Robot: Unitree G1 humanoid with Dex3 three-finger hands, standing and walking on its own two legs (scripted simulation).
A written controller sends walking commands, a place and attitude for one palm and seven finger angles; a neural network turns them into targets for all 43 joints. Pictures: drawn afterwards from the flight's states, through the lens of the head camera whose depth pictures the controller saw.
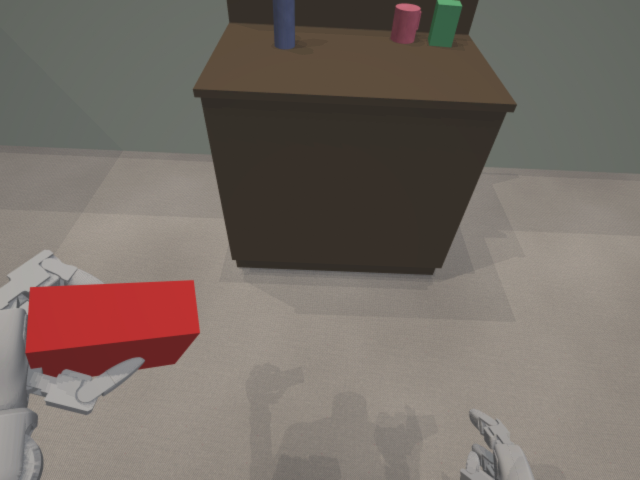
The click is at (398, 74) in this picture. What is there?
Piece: table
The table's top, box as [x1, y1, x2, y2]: [193, 22, 516, 111]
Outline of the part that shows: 193,88 194,96 494,111 513,111 516,105 468,35 465,34 455,34 451,47 439,47 428,45 428,33 426,32 416,32 414,41 412,43 401,44 392,41 389,38 391,31 386,30 295,26 295,46 291,49 279,49 274,46 273,25 229,22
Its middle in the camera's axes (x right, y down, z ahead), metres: +0.09 -0.54 +1.18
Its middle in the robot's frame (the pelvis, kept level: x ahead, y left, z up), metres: +1.25 -0.02 +0.00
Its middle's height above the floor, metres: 0.78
